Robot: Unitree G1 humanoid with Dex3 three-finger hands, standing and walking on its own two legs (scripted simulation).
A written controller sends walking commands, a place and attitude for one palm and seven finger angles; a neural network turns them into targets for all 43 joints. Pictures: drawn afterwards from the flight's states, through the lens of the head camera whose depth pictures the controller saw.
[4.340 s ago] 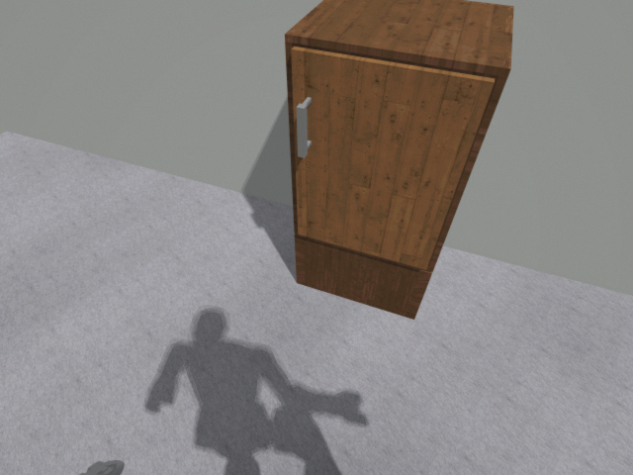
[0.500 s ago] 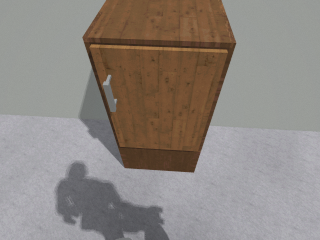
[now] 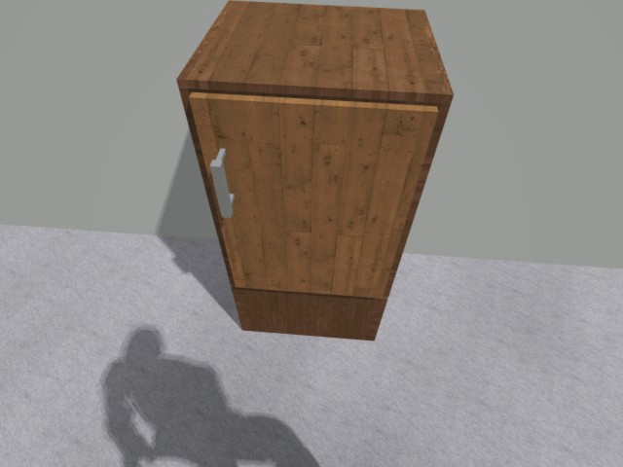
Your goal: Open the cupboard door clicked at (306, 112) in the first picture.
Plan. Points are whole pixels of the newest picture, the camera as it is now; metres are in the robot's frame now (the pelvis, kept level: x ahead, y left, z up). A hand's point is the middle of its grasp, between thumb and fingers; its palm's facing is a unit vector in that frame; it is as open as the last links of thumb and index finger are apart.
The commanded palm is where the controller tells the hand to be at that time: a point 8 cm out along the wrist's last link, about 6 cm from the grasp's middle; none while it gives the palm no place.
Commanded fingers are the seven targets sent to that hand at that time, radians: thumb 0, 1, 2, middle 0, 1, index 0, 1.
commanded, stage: come to a stop and stand still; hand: left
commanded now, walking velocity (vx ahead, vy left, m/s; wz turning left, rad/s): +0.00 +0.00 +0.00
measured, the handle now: (224, 184) +0.62 +0.21 -0.03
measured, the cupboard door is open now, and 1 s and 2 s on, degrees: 0 0 0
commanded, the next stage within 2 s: look again from close up in 0.40 s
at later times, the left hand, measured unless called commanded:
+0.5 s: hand out of the picture +0.02 +0.17 -0.16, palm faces +0.00 -0.98 -0.22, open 7.4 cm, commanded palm none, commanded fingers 0.00 0.90 0.90 -0.20 -0.30 -0.20 -0.30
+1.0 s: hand out of the picture +0.03 +0.14 -0.17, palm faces +0.01 -0.98 -0.21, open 7.4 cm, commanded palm none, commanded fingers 0.00 0.90 0.90 -0.20 -0.30 -0.20 -0.30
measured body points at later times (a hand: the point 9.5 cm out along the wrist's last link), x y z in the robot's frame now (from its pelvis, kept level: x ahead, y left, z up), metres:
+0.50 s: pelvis +0.01 -0.01 +0.00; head +0.02 -0.03 +0.45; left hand +0.02 +0.22 -0.15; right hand +0.01 -0.22 -0.17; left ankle +0.01 +0.10 -0.74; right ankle +0.02 -0.12 -0.74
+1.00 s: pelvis +0.02 -0.03 +0.01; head +0.04 -0.04 +0.45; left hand +0.03 +0.20 -0.15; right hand +0.02 -0.25 -0.16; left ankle +0.01 +0.10 -0.74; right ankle +0.02 -0.12 -0.74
